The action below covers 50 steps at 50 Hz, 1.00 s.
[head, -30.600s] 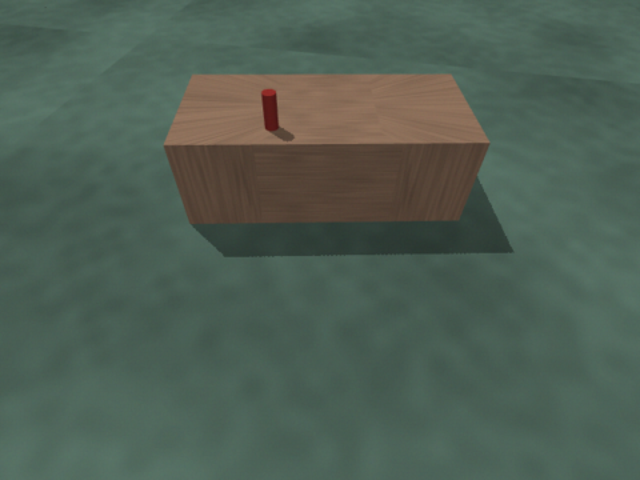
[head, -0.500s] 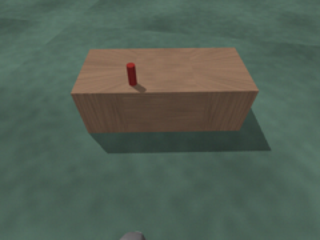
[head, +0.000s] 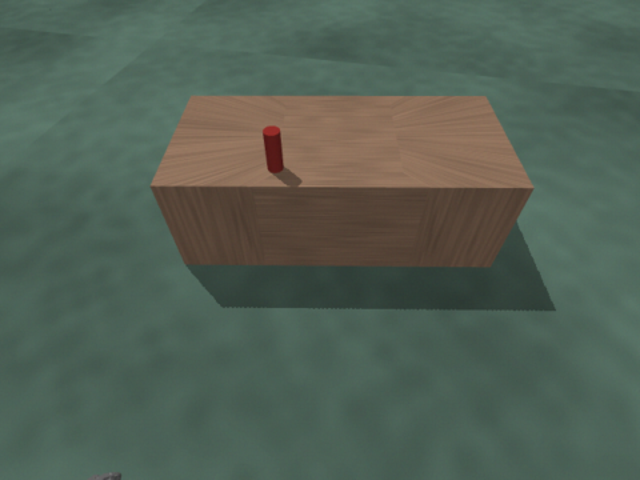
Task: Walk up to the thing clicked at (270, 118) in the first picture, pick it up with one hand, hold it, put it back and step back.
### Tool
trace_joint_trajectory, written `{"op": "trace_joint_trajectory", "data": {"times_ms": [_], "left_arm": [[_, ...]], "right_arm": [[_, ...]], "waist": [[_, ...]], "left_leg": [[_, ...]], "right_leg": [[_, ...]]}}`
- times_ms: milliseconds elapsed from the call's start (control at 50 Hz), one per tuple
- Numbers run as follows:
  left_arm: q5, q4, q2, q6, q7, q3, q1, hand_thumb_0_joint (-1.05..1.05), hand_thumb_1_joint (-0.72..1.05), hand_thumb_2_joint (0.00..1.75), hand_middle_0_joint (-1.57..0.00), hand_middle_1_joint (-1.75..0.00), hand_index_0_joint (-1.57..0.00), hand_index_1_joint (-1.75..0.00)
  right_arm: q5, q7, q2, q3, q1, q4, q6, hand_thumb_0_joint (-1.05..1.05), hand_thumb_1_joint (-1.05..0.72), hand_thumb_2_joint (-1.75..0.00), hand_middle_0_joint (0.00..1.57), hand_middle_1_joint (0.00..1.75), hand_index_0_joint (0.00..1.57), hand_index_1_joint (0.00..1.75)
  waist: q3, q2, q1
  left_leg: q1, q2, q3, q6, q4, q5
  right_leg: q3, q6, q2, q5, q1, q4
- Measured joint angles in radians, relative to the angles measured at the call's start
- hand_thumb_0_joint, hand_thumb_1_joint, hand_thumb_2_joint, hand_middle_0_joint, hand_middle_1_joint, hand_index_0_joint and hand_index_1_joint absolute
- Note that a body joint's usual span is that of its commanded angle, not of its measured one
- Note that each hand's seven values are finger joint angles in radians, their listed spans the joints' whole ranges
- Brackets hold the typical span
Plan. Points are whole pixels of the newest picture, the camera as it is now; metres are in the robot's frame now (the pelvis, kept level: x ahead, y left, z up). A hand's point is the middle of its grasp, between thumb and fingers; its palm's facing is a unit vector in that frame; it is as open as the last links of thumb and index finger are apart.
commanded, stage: step back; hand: left
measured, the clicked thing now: (273, 150) +1.08 +0.19 -0.28
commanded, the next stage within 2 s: stand in 0.30 s
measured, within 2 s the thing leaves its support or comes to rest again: neither
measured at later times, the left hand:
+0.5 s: hand out of the picture +0.11 +0.26 -0.15, palm faces +0.00 -0.94 -0.34, open 7.4 cm
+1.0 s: hand out of the picture +0.08 +0.26 -0.14, palm faces -0.03 -0.94 -0.34, open 7.4 cm
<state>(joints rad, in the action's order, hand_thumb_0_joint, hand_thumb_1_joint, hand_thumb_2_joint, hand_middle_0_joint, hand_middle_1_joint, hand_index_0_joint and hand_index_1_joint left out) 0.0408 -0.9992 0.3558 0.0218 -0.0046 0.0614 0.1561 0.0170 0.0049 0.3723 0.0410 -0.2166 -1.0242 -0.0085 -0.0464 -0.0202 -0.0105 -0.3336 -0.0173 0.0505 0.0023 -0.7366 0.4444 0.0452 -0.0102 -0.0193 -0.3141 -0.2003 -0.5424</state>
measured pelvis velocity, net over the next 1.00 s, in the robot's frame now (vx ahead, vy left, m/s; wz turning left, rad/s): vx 0.01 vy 0.01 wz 0.00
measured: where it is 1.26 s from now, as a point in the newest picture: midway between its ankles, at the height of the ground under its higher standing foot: outside the picture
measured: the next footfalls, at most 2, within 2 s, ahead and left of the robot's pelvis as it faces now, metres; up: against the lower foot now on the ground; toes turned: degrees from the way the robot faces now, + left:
none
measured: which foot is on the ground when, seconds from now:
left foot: down 0.00-1.00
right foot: down 0.00-1.00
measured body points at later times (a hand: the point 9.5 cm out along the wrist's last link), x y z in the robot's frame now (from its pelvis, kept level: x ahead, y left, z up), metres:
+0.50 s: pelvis +0.03 +0.01 +0.01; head +0.04 +0.01 +0.46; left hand +0.11 +0.31 -0.12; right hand +0.16 -0.28 -0.11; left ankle +0.04 +0.13 -0.73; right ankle -0.01 -0.12 -0.73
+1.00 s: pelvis +0.01 +0.01 +0.01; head +0.01 +0.01 +0.46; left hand +0.08 +0.31 -0.12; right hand +0.07 -0.29 -0.12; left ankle +0.04 +0.13 -0.73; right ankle -0.01 -0.12 -0.73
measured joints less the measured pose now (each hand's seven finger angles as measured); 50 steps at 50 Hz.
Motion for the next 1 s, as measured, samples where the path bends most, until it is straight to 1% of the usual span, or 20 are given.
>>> {"op": "trace_joint_trajectory", "data": {"times_ms": [40, 60, 80, 100, 120, 140, 180, 200, 220, 260, 360, 480, 680, 1000], "left_arm": [[-0.003, 0.000, -0.007, 0.002, 0.000, -0.008, -0.010, 0.01, 0.90, 0.90, -0.20, -0.30, -0.20, -0.30], [-0.005, 0.000, -0.008, 0.001, 0.000, -0.011, -0.015, 0.01, 0.90, 0.90, -0.20, -0.30, -0.20, -0.30], [-0.008, 0.000, -0.008, -0.003, -0.001, -0.013, -0.021, 0.01, 0.90, 0.90, -0.20, -0.30, -0.20, -0.30], [-0.012, -0.001, -0.005, -0.008, 0.000, -0.015, -0.028, 0.01, 0.90, 0.90, -0.20, -0.30, -0.20, -0.30], [-0.018, -0.002, -0.002, -0.015, 0.001, -0.017, -0.033, 0.01, 0.90, 0.90, -0.20, -0.30, -0.20, -0.30], [-0.023, -0.005, -0.001, -0.021, 0.002, -0.018, -0.037, 0.01, 0.90, 0.90, -0.20, -0.30, -0.20, -0.30], [-0.028, -0.015, 0.002, -0.030, 0.005, -0.021, -0.047, 0.01, 0.90, 0.90, -0.20, -0.30, -0.20, -0.30], [-0.028, -0.021, 0.005, -0.031, 0.006, -0.023, -0.052, 0.01, 0.90, 0.90, -0.20, -0.30, -0.20, -0.30], [-0.027, -0.027, 0.005, -0.029, 0.008, -0.023, -0.056, 0.01, 0.90, 0.90, -0.20, -0.30, -0.20, -0.30], [-0.026, -0.037, 0.005, -0.020, 0.009, -0.024, -0.061, 0.01, 0.90, 0.90, -0.20, -0.30, -0.20, -0.30], [-0.034, -0.067, 0.003, -0.013, 0.009, -0.035, -0.068, 0.01, 0.90, 0.90, -0.20, -0.30, -0.20, -0.30], [-0.034, -0.101, -0.010, -0.014, 0.007, -0.051, -0.073, 0.01, 0.90, 0.90, -0.20, -0.30, -0.20, -0.30], [-0.028, -0.130, -0.011, -0.009, 0.003, -0.054, -0.077, 0.01, 0.90, 0.90, -0.20, -0.30, -0.20, -0.30], [-0.026, -0.146, -0.005, -0.014, -0.003, -0.056, -0.045, 0.01, 0.90, 0.90, -0.20, -0.30, -0.20, -0.30]], "right_arm": [[0.001, 0.001, 0.007, 0.000, 0.010, -0.006, -0.009, 0.00, -0.90, -0.90, 0.20, 0.30, 0.20, 0.30], [0.002, 0.001, 0.009, 0.000, 0.016, -0.008, -0.013, 0.00, -0.90, -0.90, 0.20, 0.30, 0.20, 0.30], [0.003, 0.000, 0.009, 0.003, 0.022, -0.009, -0.018, 0.00, -0.90, -0.90, 0.20, 0.30, 0.20, 0.30], [0.005, -0.002, 0.003, 0.005, 0.032, -0.014, -0.021, 0.00, -0.90, -0.90, 0.20, 0.30, 0.20, 0.30], [0.007, -0.003, -0.004, 0.006, 0.042, -0.016, -0.024, 0.00, -0.90, -0.90, 0.20, 0.30, 0.20, 0.30], [0.006, -0.003, -0.008, 0.004, 0.050, -0.016, -0.025, 0.00, -0.90, -0.90, 0.20, 0.30, 0.20, 0.30], [0.002, -0.001, -0.016, -0.002, 0.070, -0.016, -0.026, 0.00, -0.90, -0.90, 0.20, 0.30, 0.20, 0.30], [0.001, -0.001, -0.020, -0.006, 0.080, -0.017, -0.024, 0.00, -0.90, -0.90, 0.20, 0.30, 0.20, 0.30], [0.000, -0.002, -0.024, -0.009, 0.092, -0.018, -0.022, 0.00, -0.90, -0.90, 0.20, 0.30, 0.20, 0.30], [-0.005, -0.004, -0.028, -0.012, 0.117, -0.022, -0.017, 0.00, -0.90, -0.90, 0.20, 0.30, 0.20, 0.30], [-0.011, -0.002, -0.034, -0.023, 0.166, -0.036, -0.012, 0.00, -0.90, -0.90, 0.20, 0.30, 0.20, 0.30], [-0.016, 0.004, -0.034, -0.035, 0.195, -0.052, -0.011, 0.00, -0.90, -0.90, 0.20, 0.30, 0.20, 0.30], [-0.015, 0.010, -0.036, -0.039, 0.181, -0.095, -0.006, 0.00, -0.90, -0.90, 0.20, 0.30, 0.20, 0.30], [-0.010, 0.013, -0.027, -0.036, 0.113, -0.138, -0.003, 0.00, -0.90, -0.90, 0.20, 0.30, 0.20, 0.30]], "waist": [[-0.008, 0.001, -0.001], [-0.013, 0.003, 0.000], [-0.019, 0.007, 0.001], [-0.030, 0.024, -0.001], [-0.034, 0.039, -0.005], [-0.033, 0.044, -0.007], [-0.030, 0.046, -0.007], [-0.028, 0.048, -0.008], [-0.028, 0.045, -0.008], [-0.028, 0.035, -0.004], [-0.029, 0.031, -0.004], [-0.028, 0.022, -0.002], [-0.024, 0.021, 0.004], [-0.011, 0.025, 0.019]], "left_leg": [[0.016, 0.013, -0.021, -0.004, 0.058, -0.034], [0.034, 0.017, -0.032, -0.008, 0.113, -0.083], [0.051, 0.017, -0.039, -0.009, 0.164, -0.175], [0.063, 0.006, -0.047, -0.009, 0.177, -0.213], [0.068, -0.003, -0.056, -0.010, 0.177, -0.207], [0.066, -0.004, -0.059, -0.012, 0.171, -0.193], [0.060, 0.004, -0.058, -0.015, 0.159, -0.172], [0.059, 0.008, -0.058, -0.013, 0.157, -0.168], [0.058, 0.015, -0.056, -0.011, 0.156, -0.165], [0.059, 0.027, -0.048, -0.005, 0.155, -0.163], [0.095, 0.027, -0.051, -0.002, 0.204, -0.182], [0.149, 0.027, -0.060, -0.003, 0.294, -0.228], [0.190, 0.025, -0.065, -0.003, 0.385, -0.288], [0.181, 0.022, -0.067, -0.004, 0.415, -0.319]], "right_leg": [[0.008, 0.008, -0.009, -0.012, 0.010, -0.005], [0.012, 0.012, -0.014, -0.023, 0.012, -0.017], [0.016, 0.017, -0.021, -0.038, 0.011, -0.036], [0.011, 0.022, -0.034, -0.054, 0.010, -0.058], [0.003, 0.025, -0.044, -0.062, 0.006, -0.072], [-0.004, 0.022, -0.044, -0.063, 0.001, -0.079], [-0.016, 0.013, -0.032, -0.062, 0.004, -0.069], [-0.018, 0.017, -0.027, -0.063, 0.012, -0.051], [-0.017, 0.026, -0.020, -0.057, 0.019, -0.034], [-0.010, 0.026, -0.006, -0.042, 0.034, -0.005], [-0.012, 0.026, -0.006, -0.018, 0.070, 0.048], [-0.019, 0.030, -0.006, 0.033, 0.122, 0.141], [-0.023, 0.032, -0.007, 0.088, 0.154, 0.219], [-0.025, 0.033, -0.009, 0.109, 0.135, 0.226]]}}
